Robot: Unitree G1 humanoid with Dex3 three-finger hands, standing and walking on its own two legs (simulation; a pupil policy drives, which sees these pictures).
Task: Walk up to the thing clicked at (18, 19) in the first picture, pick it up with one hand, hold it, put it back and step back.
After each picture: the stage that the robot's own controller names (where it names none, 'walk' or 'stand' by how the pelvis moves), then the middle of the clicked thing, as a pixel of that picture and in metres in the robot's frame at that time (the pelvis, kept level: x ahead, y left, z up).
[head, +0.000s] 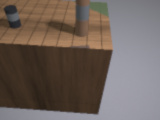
stand; (13, 17) +0.85 +0.42 +0.02
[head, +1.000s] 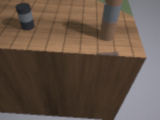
walk; (25, 17) +0.73 +0.28 +0.05
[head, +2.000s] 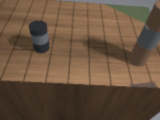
stand; (40, 37) +0.54 +0.19 +0.05
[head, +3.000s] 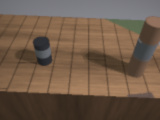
stand; (43, 51) +0.54 +0.19 +0.02
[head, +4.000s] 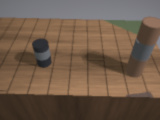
stand; (42, 53) +0.54 +0.19 +0.02
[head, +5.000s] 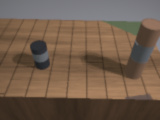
stand; (40, 55) +0.53 +0.20 +0.01
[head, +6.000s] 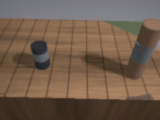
stand; (41, 55) +0.52 +0.20 +0.01
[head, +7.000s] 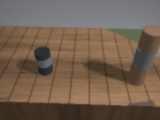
rise first; (44, 61) +0.51 +0.20 +0.02
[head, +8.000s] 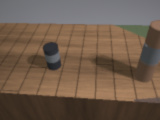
go down; (52, 56) +0.54 +0.19 +0.02
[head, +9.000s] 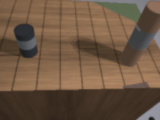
go down; (26, 41) +0.53 +0.18 +0.04
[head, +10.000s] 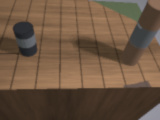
go down; (26, 39) +0.53 +0.18 +0.05
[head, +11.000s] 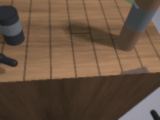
close in; (10, 26) +0.54 +0.20 +0.09
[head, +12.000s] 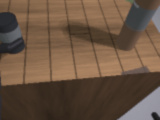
lift; (9, 34) +0.50 +0.19 +0.09
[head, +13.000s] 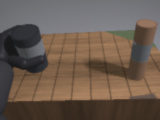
lift; (31, 49) +0.33 +0.14 +0.26
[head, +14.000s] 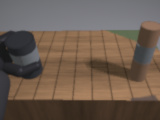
hold; (26, 56) +0.32 +0.17 +0.24
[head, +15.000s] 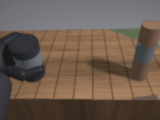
hold; (29, 59) +0.31 +0.15 +0.23
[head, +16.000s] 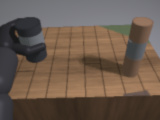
crouch; (32, 40) +0.39 +0.15 +0.23
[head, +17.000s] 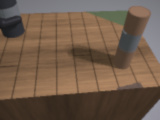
lower; (8, 15) +0.49 +0.19 +0.22
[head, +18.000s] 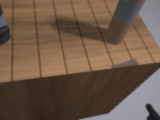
lower; out of the picture +0.53 +0.19 +0.11
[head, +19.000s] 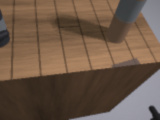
lower; out of the picture +0.52 +0.20 +0.10
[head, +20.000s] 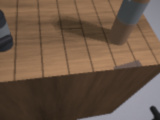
lower; out of the picture +0.51 +0.20 +0.09
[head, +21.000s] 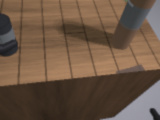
lower; (2, 36) +0.50 +0.20 +0.09
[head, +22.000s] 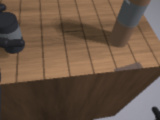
open; (9, 34) +0.51 +0.17 +0.09
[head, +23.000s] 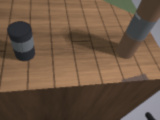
sink last; (22, 42) +0.48 +0.15 +0.07
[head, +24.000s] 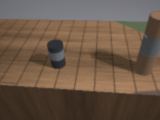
sink last; (56, 54) +0.52 +0.17 +0.05
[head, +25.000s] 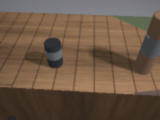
stand; (54, 53) +0.51 +0.15 +0.04
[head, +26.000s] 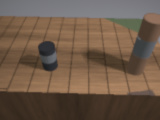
stand; (48, 56) +0.51 +0.17 +0.03
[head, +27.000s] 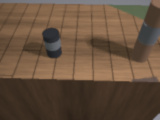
walk; (52, 43) +0.55 +0.14 +0.03
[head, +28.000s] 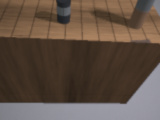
walk; (63, 10) +0.74 +0.10 +0.03
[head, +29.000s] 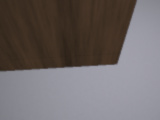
walk; out of the picture +1.08 +0.23 +0.05
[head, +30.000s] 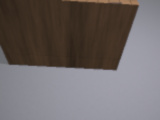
walk; out of the picture +1.25 +0.14 +0.03
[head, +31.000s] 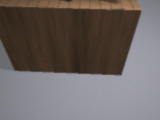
stand; out of the picture +1.23 +0.14 +0.02
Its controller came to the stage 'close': yes
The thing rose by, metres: 0.22
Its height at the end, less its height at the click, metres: +0.00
